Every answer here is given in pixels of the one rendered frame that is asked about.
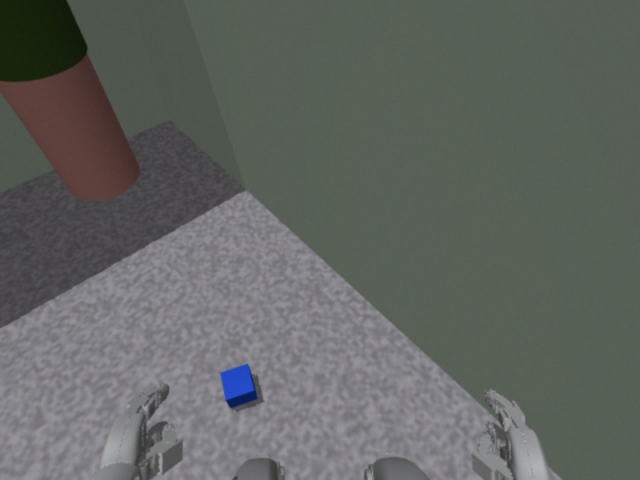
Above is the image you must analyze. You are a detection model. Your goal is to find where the potted plant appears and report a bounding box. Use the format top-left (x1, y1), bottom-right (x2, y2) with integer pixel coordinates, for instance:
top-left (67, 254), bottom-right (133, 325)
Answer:
top-left (0, 0), bottom-right (140, 201)

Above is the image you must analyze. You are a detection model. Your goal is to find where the left robot hand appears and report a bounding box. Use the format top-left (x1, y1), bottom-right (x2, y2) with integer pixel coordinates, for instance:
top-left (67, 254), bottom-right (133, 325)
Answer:
top-left (99, 383), bottom-right (183, 480)

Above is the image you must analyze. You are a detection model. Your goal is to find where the right robot hand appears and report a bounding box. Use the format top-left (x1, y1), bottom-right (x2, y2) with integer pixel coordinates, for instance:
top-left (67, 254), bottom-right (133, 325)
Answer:
top-left (472, 389), bottom-right (551, 480)

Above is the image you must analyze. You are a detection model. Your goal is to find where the cube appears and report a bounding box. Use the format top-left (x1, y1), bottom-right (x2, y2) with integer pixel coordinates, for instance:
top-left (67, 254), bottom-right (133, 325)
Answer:
top-left (220, 364), bottom-right (258, 408)

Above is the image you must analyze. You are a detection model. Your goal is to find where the left robot arm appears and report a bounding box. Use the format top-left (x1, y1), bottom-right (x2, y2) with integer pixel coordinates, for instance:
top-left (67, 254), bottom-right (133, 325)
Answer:
top-left (90, 463), bottom-right (142, 480)

